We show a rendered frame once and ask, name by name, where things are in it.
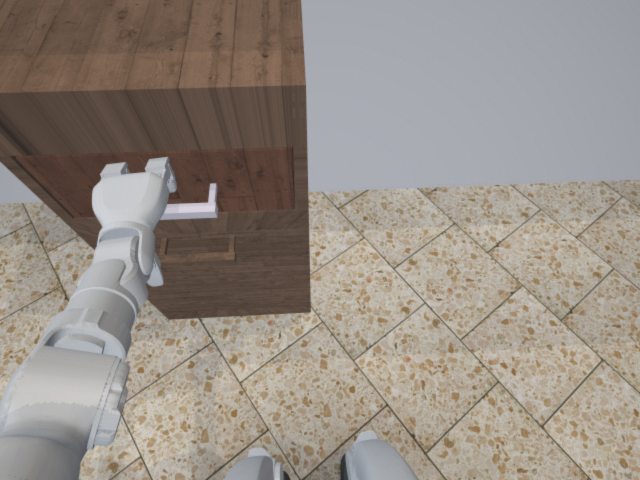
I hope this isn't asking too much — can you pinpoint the left robot hand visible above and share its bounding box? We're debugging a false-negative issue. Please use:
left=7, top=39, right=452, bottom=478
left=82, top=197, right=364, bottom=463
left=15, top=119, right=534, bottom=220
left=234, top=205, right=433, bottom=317
left=92, top=157, right=177, bottom=287

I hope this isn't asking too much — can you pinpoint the robot thigh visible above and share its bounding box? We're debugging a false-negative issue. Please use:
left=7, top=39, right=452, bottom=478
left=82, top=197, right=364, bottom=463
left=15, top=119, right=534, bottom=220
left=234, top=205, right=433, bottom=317
left=224, top=456, right=284, bottom=480
left=345, top=439, right=419, bottom=480

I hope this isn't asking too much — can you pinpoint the robot left upper arm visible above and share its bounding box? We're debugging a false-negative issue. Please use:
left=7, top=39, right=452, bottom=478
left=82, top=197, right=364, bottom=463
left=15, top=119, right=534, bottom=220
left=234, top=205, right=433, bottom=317
left=0, top=346, right=130, bottom=480

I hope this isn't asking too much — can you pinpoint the handle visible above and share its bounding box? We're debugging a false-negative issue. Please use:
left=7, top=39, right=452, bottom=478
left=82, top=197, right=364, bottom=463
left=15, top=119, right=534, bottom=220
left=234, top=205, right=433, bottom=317
left=160, top=183, right=218, bottom=220
left=157, top=252, right=236, bottom=267

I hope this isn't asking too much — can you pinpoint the cabinet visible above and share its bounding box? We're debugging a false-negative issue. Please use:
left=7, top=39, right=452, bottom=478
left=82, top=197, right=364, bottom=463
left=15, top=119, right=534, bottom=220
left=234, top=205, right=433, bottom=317
left=0, top=0, right=311, bottom=320

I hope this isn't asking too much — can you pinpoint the left robot thigh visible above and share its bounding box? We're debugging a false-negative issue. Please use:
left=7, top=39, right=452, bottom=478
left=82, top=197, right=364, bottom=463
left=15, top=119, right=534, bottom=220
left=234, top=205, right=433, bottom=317
left=224, top=456, right=284, bottom=480

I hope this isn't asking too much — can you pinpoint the robot left forearm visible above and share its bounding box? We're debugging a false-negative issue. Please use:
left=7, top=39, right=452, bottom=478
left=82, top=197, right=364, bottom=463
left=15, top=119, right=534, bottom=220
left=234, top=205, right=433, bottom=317
left=0, top=221, right=155, bottom=434

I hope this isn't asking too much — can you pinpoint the drawer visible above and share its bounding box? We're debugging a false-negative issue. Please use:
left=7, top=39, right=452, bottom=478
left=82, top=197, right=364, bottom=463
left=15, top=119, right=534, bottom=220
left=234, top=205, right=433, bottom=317
left=16, top=147, right=295, bottom=218

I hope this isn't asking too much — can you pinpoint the right robot thigh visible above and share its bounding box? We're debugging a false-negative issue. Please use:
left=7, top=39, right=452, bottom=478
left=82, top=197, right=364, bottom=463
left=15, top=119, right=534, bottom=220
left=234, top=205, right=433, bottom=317
left=345, top=439, right=419, bottom=480

